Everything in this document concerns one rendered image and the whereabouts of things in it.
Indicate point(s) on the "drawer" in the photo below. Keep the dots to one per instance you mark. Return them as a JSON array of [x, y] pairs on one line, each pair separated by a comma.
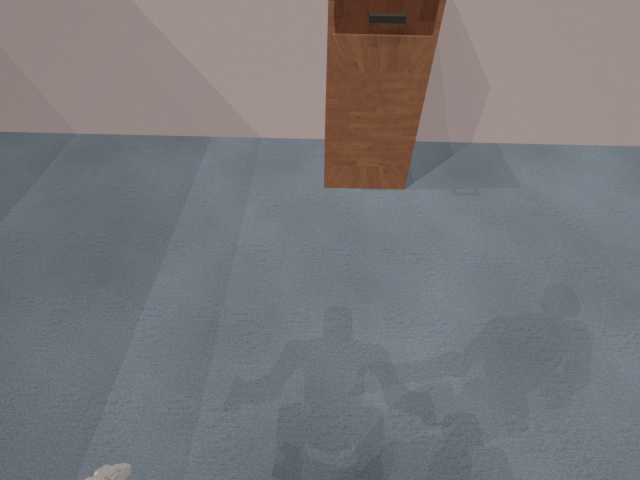
[[352, 16]]

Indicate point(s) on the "cabinet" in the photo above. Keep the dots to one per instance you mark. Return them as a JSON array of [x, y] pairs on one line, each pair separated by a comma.
[[375, 90]]

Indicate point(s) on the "handle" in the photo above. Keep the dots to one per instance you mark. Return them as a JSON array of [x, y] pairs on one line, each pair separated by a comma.
[[387, 18]]

